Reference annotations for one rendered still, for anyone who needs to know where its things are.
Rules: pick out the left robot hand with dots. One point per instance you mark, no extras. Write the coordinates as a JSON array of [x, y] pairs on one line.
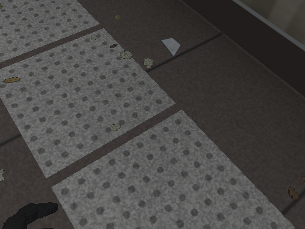
[[29, 214]]

